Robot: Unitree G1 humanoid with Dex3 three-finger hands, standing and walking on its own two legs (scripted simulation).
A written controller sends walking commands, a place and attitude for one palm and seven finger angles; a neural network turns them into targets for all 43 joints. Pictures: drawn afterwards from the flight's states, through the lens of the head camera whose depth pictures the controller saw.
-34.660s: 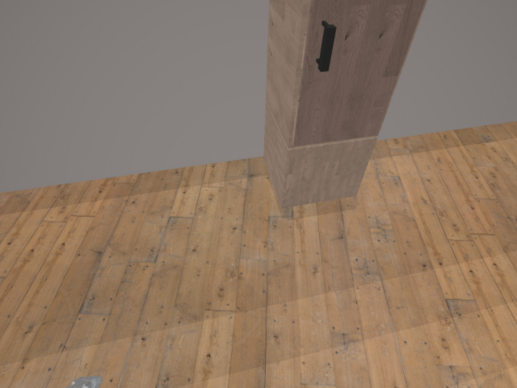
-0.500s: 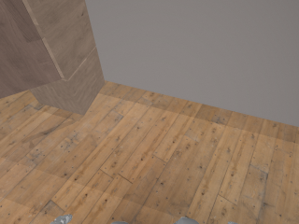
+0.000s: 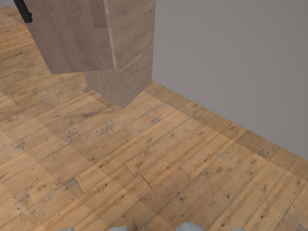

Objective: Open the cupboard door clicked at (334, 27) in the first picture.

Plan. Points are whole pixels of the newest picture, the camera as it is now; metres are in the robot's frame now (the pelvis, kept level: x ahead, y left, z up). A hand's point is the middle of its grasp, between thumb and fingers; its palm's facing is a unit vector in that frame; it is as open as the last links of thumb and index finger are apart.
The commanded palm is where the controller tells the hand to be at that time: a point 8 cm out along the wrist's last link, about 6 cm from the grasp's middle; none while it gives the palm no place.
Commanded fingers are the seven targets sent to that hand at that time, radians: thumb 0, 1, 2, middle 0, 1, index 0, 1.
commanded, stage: turn to face it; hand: left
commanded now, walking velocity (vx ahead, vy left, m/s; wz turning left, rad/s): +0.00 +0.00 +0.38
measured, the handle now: (22, 3) +0.93 +0.62 +0.08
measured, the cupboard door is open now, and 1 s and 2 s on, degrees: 46 46 46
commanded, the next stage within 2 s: take the last steps up to it in 0.30 s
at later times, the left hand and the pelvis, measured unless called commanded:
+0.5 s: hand out of the picture -0.01 +0.18 -0.18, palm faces +0.27 -0.95 -0.17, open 7.4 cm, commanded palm none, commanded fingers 0.00 0.90 0.90 -0.20 -0.30 -0.20 -0.30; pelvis +0.00 -0.01 +0.00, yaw +12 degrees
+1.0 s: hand out of the picture +0.05 +0.20 -0.15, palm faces +0.39 -0.90 -0.19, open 7.4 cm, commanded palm none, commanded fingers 0.00 0.90 0.90 -0.20 -0.30 -0.20 -0.30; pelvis +0.09 +0.03 +0.02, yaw +20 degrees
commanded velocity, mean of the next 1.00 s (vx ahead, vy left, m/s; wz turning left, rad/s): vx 0.19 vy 0.09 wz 0.21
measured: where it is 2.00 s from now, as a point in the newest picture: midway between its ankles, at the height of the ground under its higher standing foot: (110, 192)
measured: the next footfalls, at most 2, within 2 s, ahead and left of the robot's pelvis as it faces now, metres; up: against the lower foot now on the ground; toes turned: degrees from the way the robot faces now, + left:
right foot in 0.14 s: +0.06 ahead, -0.14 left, +0.00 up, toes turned +0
left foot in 0.48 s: +0.01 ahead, +0.10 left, +0.00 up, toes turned +14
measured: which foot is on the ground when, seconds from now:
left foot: down 0.00-0.14, up 0.16-0.46, down 0.48-0.80, up 0.82-1.00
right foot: up 0.00-0.12, down 0.14-0.48, up 0.50-0.78, down 0.80-1.00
